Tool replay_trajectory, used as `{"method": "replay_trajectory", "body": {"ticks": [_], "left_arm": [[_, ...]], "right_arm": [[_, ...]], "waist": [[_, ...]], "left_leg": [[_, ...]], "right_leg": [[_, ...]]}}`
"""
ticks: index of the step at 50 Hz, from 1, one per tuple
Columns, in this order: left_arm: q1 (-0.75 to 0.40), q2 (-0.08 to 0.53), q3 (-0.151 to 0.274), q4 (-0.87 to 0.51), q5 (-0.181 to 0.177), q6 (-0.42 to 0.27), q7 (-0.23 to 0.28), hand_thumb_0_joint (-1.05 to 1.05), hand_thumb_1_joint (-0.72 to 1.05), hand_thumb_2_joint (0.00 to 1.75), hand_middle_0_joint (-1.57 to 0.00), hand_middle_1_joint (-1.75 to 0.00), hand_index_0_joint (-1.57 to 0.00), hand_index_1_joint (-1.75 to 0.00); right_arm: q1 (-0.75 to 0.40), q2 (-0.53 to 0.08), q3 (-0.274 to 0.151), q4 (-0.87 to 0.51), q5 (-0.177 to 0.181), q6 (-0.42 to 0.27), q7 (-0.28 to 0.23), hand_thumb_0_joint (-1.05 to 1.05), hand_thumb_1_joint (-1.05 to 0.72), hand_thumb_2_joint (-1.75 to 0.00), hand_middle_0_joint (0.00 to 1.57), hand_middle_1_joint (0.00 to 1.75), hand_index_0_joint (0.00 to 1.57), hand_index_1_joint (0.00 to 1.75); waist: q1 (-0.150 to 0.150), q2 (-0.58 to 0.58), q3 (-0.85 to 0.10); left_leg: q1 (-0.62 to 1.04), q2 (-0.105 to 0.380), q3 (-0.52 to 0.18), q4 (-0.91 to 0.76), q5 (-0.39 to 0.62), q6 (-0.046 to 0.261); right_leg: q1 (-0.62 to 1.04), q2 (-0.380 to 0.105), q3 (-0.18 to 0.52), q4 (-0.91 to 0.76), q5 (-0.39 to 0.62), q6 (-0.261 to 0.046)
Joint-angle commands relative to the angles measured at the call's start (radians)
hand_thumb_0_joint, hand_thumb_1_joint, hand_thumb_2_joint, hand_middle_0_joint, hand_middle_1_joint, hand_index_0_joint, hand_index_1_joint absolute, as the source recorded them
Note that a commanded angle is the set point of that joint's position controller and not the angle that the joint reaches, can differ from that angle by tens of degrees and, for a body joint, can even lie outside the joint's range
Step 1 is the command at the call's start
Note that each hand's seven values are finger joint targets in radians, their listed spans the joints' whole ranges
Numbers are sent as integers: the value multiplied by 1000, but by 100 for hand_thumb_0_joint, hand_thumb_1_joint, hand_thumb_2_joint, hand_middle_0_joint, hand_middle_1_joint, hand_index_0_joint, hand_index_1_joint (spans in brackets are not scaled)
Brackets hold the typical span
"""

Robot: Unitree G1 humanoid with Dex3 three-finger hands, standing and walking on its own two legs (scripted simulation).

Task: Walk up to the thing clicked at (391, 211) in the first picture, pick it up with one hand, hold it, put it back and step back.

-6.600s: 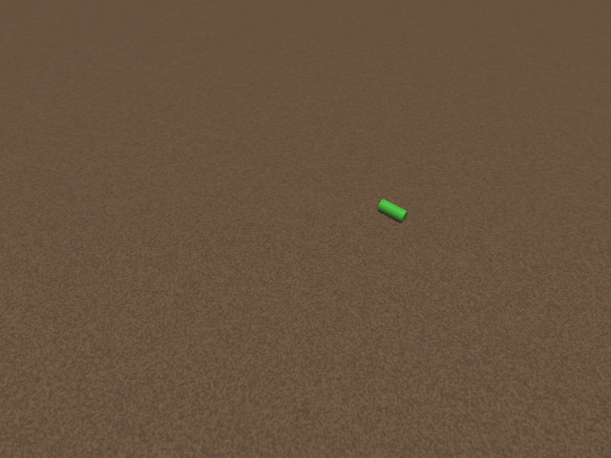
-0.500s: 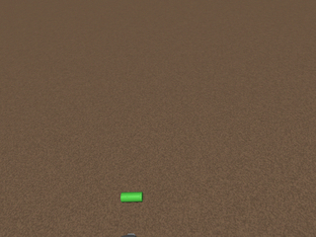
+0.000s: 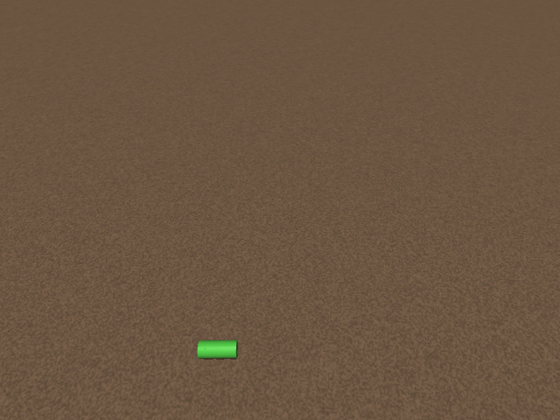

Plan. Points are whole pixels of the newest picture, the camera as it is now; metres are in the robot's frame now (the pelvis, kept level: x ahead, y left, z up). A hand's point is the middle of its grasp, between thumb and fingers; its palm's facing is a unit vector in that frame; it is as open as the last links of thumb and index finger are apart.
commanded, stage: walk up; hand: left
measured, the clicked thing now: (218, 349) +0.48 +0.20 -0.73
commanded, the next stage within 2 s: none
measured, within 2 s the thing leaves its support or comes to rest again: neither
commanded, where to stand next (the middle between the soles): +0.10 -0.02 m, yaw +1 degrees
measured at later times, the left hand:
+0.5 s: hand out of the picture +0.12 +0.24 -0.14, palm faces -0.01 -0.95 -0.33, open 7.3 cm
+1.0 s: hand out of the picture +0.10 +0.26 -0.14, palm faces +0.02 -0.94 -0.33, open 7.3 cm
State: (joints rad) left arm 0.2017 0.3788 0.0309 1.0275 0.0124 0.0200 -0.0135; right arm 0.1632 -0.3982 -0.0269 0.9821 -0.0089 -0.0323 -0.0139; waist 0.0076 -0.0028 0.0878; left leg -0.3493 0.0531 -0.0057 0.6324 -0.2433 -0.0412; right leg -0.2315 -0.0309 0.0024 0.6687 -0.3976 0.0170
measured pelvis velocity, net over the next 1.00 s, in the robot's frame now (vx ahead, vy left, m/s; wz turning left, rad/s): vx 0.02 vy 0.00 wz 0.02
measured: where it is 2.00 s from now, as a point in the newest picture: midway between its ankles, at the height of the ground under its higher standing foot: outside the picture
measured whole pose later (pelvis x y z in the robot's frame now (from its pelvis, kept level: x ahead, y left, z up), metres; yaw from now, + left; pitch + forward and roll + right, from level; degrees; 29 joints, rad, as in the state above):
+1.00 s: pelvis +0.02 +0.00 +0.02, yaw +1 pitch -3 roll +0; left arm 0.09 0.36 0.03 1.10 0.00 0.03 -0.02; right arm 0.09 -0.36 0.00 1.11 -0.02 -0.03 -0.01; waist 0.00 0.00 0.06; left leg -0.22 0.05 -0.02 0.43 -0.17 -0.05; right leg -0.08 -0.03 -0.02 0.43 -0.30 0.02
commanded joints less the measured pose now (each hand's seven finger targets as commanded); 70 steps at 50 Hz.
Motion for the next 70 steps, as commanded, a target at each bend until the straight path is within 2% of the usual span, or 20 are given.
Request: {"method": "replay_trajectory", "body": {"ticks": [1,4,6,10,14,19,25,30,34,52,58,59,60,61,62,63,65,67,68,70], "left_arm": [[-23,213,47,-43,1,-40,13,0,90,90,-20,-30,-20,-30],[-102,240,52,-53,-1,-45,11,0,90,90,-20,-30,-20,-30],[-125,226,46,-56,-3,-39,9,0,90,90,-20,-30,-20,-30],[-111,218,45,-33,-2,-35,9,0,90,90,-20,-30,-20,-30],[-152,221,48,-34,-4,-33,9,0,90,90,-20,-30,-20,-30],[-159,204,46,-25,-6,-27,5,0,90,90,-20,-30,-20,-30],[-150,199,49,-13,-11,-25,8,0,90,90,-20,-30,-20,-30],[-176,196,45,-13,-8,-16,7,0,90,90,-20,-30,-20,-30],[-173,185,41,-6,-9,-16,6,0,90,90,-20,-30,-20,-30],[-176,191,44,14,-1,-17,2,0,90,90,-20,-30,-20,-30],[-161,187,47,15,-2,-19,3,0,90,90,-20,-30,-20,-30],[-129,247,80,-30,16,-14,-18,0,90,90,-20,-30,-20,-30],[-153,218,74,-43,26,-7,-29,0,90,90,-20,-30,-20,-30],[-146,193,73,-55,33,-1,-36,0,90,90,-20,-30,-20,-30],[-118,203,86,-62,38,6,-40,0,90,90,-20,-30,-20,-30],[-104,217,91,-75,37,5,-42,0,90,90,-20,-30,-20,-30],[-84,211,96,-97,28,-7,-51,0,90,90,-20,-30,-20,-30],[-25,206,98,-97,21,-10,-63,0,90,90,-20,-30,-20,-30],[6,197,98,-85,19,-13,-60,0,90,90,-20,-30,-20,-30],[130,155,93,-28,15,-20,-37,0,90,90,-20,-30,-20,-30]], "right_arm": [[-49,-235,-47,-38,7,-29,-6,0,-90,-90,20,30,20,30],[-51,-187,-30,-18,7,-19,-4,0,-90,-90,20,30,20,30],[-41,-199,-33,6,8,-20,-2,0,-90,-90,20,30,20,30],[-74,-203,-28,21,2,-15,2,0,-90,-90,20,30,20,30],[-69,-190,-24,44,-2,-16,1,0,-90,-90,20,30,20,30],[-81,-198,-21,61,-7,-22,1,0,-90,-90,20,30,20,30],[-68,-193,-18,69,-1,-29,-8,0,-90,-90,20,30,20,30],[-68,-200,-25,73,-4,-21,-11,0,-90,-90,20,30,20,30],[-71,-199,-21,75,-3,-23,-12,0,-90,-90,20,30,20,30],[-110,-183,-19,76,-2,-15,-7,0,-90,-90,20,30,20,30],[-107,-175,-18,76,-3,-17,-7,0,-90,-90,20,30,20,30],[29,-254,-63,66,-3,-23,-8,0,-90,-90,20,30,20,30],[104,-290,-82,88,-11,-25,-10,0,-90,-90,20,30,20,30],[158,-329,-102,100,-14,-29,-14,0,-90,-90,20,30,20,30],[151,-355,-116,77,-19,-34,-16,0,-90,-90,20,30,20,30],[127,-363,-125,50,-27,-40,-19,0,-90,-90,20,30,20,30],[67,-345,-124,8,-32,-49,-20,0,-90,-90,20,30,20,30],[26,-315,-118,-31,-38,-49,-13,0,-90,-90,20,30,20,30],[-5,-294,-113,-50,-40,-43,-8,0,-90,-90,20,30,20,30],[-111,-231,-86,-75,-29,-18,1,0,-90,-90,20,30,20,30]], "waist": [[14,-25,-120],[-19,-95,-55],[-31,-73,-61],[-3,-69,-59],[-11,-59,-31],[-1,-5,-57],[5,9,-148],[-8,21,-134],[-6,30,-148],[-12,-3,-98],[-7,-2,-111],[-37,-35,-137],[-69,37,-103],[-85,134,-87],[-82,151,-42],[-68,115,0],[-30,124,14],[-8,180,-16],[-1,199,-32],[82,191,-61]], "left_leg": [[132,128,-142,-84,188,147],[132,15,-10,-56,131,78],[188,24,-22,-99,90,77],[149,58,-68,-139,54,89],[150,37,-42,-163,99,64],[132,63,-84,-231,68,71],[187,68,-50,-184,349,78],[185,74,-54,-204,288,83],[192,87,-62,-218,318,88],[200,62,-60,-260,214,66],[211,63,-58,-259,269,64],[315,52,-77,-229,-68,118],[382,121,-196,-296,-281,162],[429,223,-361,-400,-445,212],[372,320,-488,-462,-497,280],[306,343,-511,-469,-468,306],[245,328,-434,-433,-333,308],[202,269,-298,-390,-245,278],[143,231,-235,-359,-185,255],[-78,141,-91,-226,-106,164]], "right_leg": [[-43,-54,66,-156,179,-76],[-98,-120,145,-249,185,-106],[-128,-115,125,-243,155,-100],[-78,-87,110,-280,55,-83],[-68,-92,106,-298,72,-80],[5,-75,84,-297,99,-70],[99,-79,54,-266,316,-59],[83,-76,45,-278,262,-62],[106,-76,42,-278,280,-58],[94,-82,37,-355,237,-46],[111,-82,29,-352,267,-41],[7,-47,9,-254,-31,-74],[-154,-26,-6,-155,-182,-76],[-272,3,-30,22,-203,-64],[-325,-34,32,185,-207,-49],[-339,-62,76,212,-180,-52],[-305,-111,120,177,-147,-66],[-228,-96,77,111,-116,-56],[-143,-72,43,65,-79,-51],[149,-14,-44,-110,146,-43]]}}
